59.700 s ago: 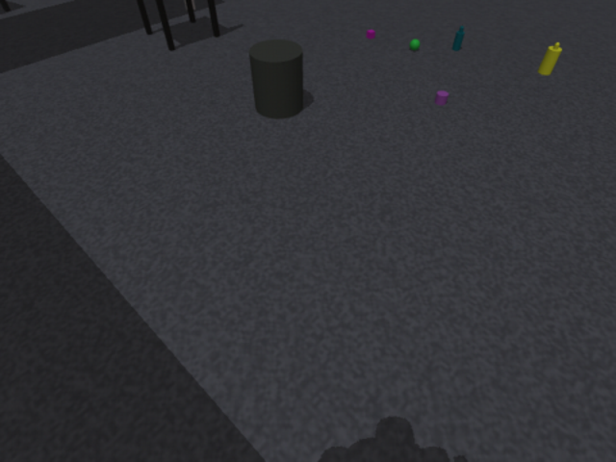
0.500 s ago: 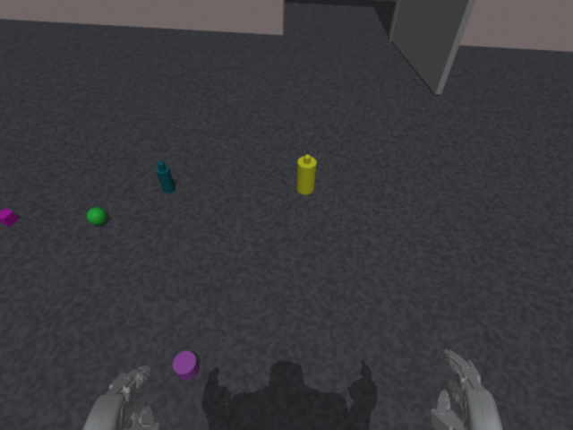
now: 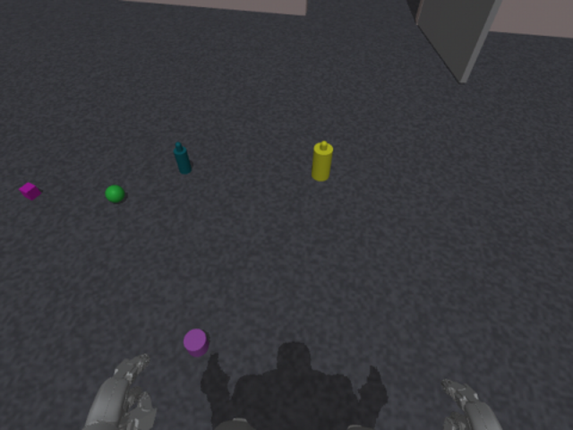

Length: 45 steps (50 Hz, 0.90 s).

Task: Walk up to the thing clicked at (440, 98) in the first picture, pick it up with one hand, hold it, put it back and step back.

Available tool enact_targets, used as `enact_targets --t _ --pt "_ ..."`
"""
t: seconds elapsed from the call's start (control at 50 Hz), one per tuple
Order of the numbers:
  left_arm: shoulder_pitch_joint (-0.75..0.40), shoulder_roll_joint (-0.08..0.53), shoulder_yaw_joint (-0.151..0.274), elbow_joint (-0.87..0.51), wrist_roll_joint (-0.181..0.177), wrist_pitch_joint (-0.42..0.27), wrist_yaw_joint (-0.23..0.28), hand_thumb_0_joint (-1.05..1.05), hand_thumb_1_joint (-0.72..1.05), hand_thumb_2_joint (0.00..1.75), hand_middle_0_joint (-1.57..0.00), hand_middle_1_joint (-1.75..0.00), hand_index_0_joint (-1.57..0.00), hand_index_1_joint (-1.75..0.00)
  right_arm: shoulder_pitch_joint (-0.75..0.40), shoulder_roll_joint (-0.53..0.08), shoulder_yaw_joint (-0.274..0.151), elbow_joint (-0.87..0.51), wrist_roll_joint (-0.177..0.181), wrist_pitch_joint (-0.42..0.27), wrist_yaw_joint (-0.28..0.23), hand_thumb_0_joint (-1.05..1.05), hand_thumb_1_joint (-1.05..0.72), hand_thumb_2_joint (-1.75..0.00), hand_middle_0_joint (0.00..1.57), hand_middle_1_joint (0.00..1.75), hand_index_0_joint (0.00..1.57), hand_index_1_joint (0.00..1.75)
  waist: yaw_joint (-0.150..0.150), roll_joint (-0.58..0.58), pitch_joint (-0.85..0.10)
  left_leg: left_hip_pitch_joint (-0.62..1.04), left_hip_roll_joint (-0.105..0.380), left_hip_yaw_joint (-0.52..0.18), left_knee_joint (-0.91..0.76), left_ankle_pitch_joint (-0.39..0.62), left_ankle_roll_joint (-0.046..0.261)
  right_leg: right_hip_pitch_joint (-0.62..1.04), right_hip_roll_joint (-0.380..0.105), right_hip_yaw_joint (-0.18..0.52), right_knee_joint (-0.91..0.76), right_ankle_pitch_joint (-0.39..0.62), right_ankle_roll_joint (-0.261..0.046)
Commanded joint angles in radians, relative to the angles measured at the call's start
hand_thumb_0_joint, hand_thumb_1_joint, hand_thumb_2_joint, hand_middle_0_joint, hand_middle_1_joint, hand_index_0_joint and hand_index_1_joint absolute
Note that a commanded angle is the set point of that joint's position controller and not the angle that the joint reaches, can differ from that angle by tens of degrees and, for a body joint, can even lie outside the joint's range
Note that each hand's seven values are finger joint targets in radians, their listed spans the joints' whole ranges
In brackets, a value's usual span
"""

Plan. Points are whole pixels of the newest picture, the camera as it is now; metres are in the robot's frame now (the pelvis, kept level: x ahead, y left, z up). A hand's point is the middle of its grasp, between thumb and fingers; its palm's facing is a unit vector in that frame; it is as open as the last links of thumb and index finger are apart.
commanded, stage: stand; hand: left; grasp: from above
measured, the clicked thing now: (196, 343) +0.47 +0.31 -0.70
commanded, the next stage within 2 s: none
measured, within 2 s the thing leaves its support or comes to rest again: neither
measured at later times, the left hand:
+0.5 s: hand out of the picture +0.05 +0.25 -0.12, palm faces +0.02 -0.94 -0.33, open 7.4 cm
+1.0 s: hand out of the picture +0.05 +0.24 -0.11, palm faces -0.01 -0.94 -0.34, open 7.4 cm
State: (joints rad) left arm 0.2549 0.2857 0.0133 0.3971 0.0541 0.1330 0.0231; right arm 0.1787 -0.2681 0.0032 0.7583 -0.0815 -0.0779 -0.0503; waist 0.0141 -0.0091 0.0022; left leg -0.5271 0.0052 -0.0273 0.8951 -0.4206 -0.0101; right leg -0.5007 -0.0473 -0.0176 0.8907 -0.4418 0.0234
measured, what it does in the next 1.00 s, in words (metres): rises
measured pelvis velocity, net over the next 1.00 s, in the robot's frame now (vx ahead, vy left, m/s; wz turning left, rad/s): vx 0.00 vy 0.00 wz -0.01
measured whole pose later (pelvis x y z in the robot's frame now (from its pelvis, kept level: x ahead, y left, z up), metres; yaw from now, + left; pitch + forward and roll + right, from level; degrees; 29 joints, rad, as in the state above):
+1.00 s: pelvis +0.00 +0.00 +0.05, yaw -1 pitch -4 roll +0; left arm 0.16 0.31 0.03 1.13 0.03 0.00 0.02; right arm 0.16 -0.31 -0.04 1.13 -0.02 0.01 -0.01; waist 0.00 0.02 0.07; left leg -0.14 0.01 -0.01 0.38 -0.17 -0.02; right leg -0.12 -0.04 -0.02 0.38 -0.19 0.03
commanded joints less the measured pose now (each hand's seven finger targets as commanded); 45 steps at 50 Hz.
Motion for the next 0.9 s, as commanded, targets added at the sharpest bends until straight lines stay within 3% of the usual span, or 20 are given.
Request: enact_targets --t 0.0,0.02,0.08,0.14,0.18,0.28,0.36,0.38,0.44,0.5,0.54,0.62,0.64,0.74,0.82,0.88 --pt "-0.023 0.163 0.079 0.066 -0.005 -0.104 0.015 0.0 0.9 0.9 -0.2 -0.3 -0.2 -0.3 -0.033 -0.168 -0.085 -0.054 0.036 -0.003 0.03 0.0 -0.9 -0.9 0.2 0.3 0.2 0.3 0.015 -0.043 -0.15 0.171 0.017 -0.028 -0.171 0.259 0.062 0.142 -0.056 0.1 -0.226 0.235 -0.072" --pt "-0.046 0.164 0.078 0.107 -0.005 -0.109 0.018 0.0 0.9 0.9 -0.2 -0.3 -0.2 -0.3 -0.027 -0.163 -0.087 -0.03 0.034 0.005 0.033 0.0 -0.9 -0.9 0.2 0.3 0.2 0.3 0.01 -0.038 -0.129 0.174 0.017 -0.03 -0.194 0.223 0.06 0.135 -0.061 0.104 -0.244 0.196 -0.069" --pt "-0.062 0.164 0.078 0.201 -0.008 -0.129 0.022 0.0 0.9 0.9 -0.2 -0.3 -0.2 -0.3 -0.034 -0.173 -0.09 0.015 0.027 0.017 0.035 0.0 -0.9 -0.9 0.2 0.3 0.2 0.3 0.008 0.016 -0.11 0.212 0.036 -0.053 -0.249 0.274 0.067 0.173 -0.049 0.078 -0.253 0.261 -0.054" --pt "-0.067 0.162 0.075 0.285 -0.011 -0.139 0.023 0.0 0.9 0.9 -0.2 -0.3 -0.2 -0.3 -0.049 -0.177 -0.091 0.051 0.028 0.029 0.032 0.0 -0.9 -0.9 0.2 0.3 0.2 0.3 0.012 0.044 -0.06 0.213 0.053 -0.077 -0.313 0.257 0.071 0.196 -0.04 0.064 -0.294 0.249 -0.046" --pt "-0.073 0.168 0.076 0.333 -0.014 -0.144 0.023 0.0 0.9 0.9 -0.2 -0.3 -0.2 -0.3 -0.029 -0.184 -0.09 0.079 0.033 0.033 0.026 0.0 -0.9 -0.9 0.2 0.3 0.2 0.3 0.002 0.034 -0.064 0.245 0.062 -0.085 -0.344 0.317 0.066 0.231 -0.04 0.059 -0.301 0.296 -0.045" --pt "-0.059 0.159 0.066 0.45 -0.018 -0.141 0.02 0.0 0.9 0.9 -0.2 -0.3 -0.2 -0.3 -0.057 -0.205 -0.089 0.138 0.038 0.045 0.021 0.0 -0.9 -0.9 0.2 0.3 0.2 0.3 0.011 0.061 0.003 0.255 0.083 -0.116 -0.476 0.169 0.058 0.269 -0.032 0.049 -0.393 0.218 -0.041" --pt "-0.063 0.173 0.064 0.516 -0.021 -0.145 0.019 0.0 0.9 0.9 -0.2 -0.3 -0.2 -0.3 -0.049 -0.208 -0.086 0.185 0.045 0.047 0.017 0.0 -0.9 -0.9 0.2 0.3 0.2 0.3 0.006 0.038 0.001 0.325 0.084 -0.102 -0.511 0.22 0.045 0.304 -0.046 0.062 -0.45 0.262 -0.04" --pt "-0.069 0.173 0.064 0.529 -0.021 -0.147 0.02 0.0 0.9 0.9 -0.2 -0.3 -0.2 -0.3 -0.046 -0.21 -0.085 0.193 0.047 0.047 0.017 0.0 -0.9 -0.9 0.2 0.3 0.2 0.3 0.003 0.042 -0.009 0.337 0.088 -0.101 -0.516 0.259 0.048 0.322 -0.051 0.061 -0.462 0.282 -0.037" --pt "-0.074 0.183 0.059 0.565 -0.022 -0.149 0.019 0.0 0.9 0.9 -0.2 -0.3 -0.2 -0.3 -0.051 -0.203 -0.081 0.222 0.052 0.05 0.018 0.0 -0.9 -0.9 0.2 0.3 0.2 0.3 0.002 0.011 0.02 0.361 0.079 -0.086 -0.534 0.251 0.036 0.321 -0.058 0.07 -0.505 0.274 -0.036" --pt "-0.091 0.189 0.056 0.592 -0.018 -0.15 0.021 0.0 0.9 0.9 -0.2 -0.3 -0.2 -0.3 -0.058 -0.204 -0.08 0.241 0.052 0.059 0.021 0.0 -0.9 -0.9 0.2 0.3 0.2 0.3 -0.003 -0.001 0.048 0.35 0.075 -0.082 -0.556 0.19 0.034 0.318 -0.055 0.066 -0.546 0.214 -0.028" --pt "-0.098 0.192 0.055 0.607 -0.021 -0.149 0.02 0.0 0.9 0.9 -0.2 -0.3 -0.2 -0.3 -0.048 -0.206 -0.08 0.254 0.053 0.058 0.021 0.0 -0.9 -0.9 0.2 0.3 0.2 0.3 -0.008 0.012 0.033 0.373 0.083 -0.082 -0.571 0.203 0.033 0.329 -0.06 0.071 -0.548 0.241 -0.03" --pt "-0.087 0.192 0.051 0.635 -0.021 -0.15 0.018 0.0 0.9 0.9 -0.2 -0.3 -0.2 -0.3 -0.069 -0.21 -0.078 0.271 0.054 0.063 0.025 0.0 -0.9 -0.9 0.2 0.3 0.2 0.3 0.003 0.016 0.072 0.342 0.081 -0.088 -0.601 0.136 0.027 0.331 -0.052 0.065 -0.569 0.189 -0.023" --pt "-0.098 0.198 0.051 0.639 -0.021 -0.151 0.017 0.0 0.9 0.9 -0.2 -0.3 -0.2 -0.3 -0.069 -0.205 -0.078 0.273 0.053 0.062 0.026 0.0 -0.9 -0.9 0.2 0.3 0.2 0.3 -0.001 0.0 0.056 0.359 0.08 -0.079 -0.59 0.172 0.029 0.334 -0.062 0.075 -0.577 0.193 -0.026" --pt "-0.11 0.212 0.051 0.653 -0.023 -0.152 0.015 0.0 0.9 0.9 -0.2 -0.3 -0.2 -0.3 -0.064 -0.212 -0.075 0.292 0.055 0.067 0.031 0.0 -0.9 -0.9 0.2 0.3 0.2 0.3 -0.005 -0.001 0.083 0.343 0.077 -0.077 -0.597 0.131 0.027 0.317 -0.062 0.084 -0.607 0.13 -0.024" --pt "-0.126 0.217 0.052 0.661 -0.027 -0.156 0.014 0.0 0.9 0.9 -0.2 -0.3 -0.2 -0.3 -0.071 -0.216 -0.072 0.296 0.057 0.062 0.031 0.0 -0.9 -0.9 0.2 0.3 0.2 0.3 -0.007 0.011 0.036 0.38 0.087 -0.074 -0.592 0.205 0.029 0.346 -0.072 0.086 -0.604 0.206 -0.027" --pt "-0.135 0.224 0.052 0.669 -0.028 -0.154 0.012 0.0 0.9 0.9 -0.2 -0.3 -0.2 -0.3 -0.066 -0.218 -0.068 0.304 0.057 0.064 0.031 0.0 -0.9 -0.9 0.2 0.3 0.2 0.3 -0.008 0.008 0.062 0.361 0.087 -0.074 -0.602 0.179 0.027 0.34 -0.068 0.085 -0.608 0.182 -0.026"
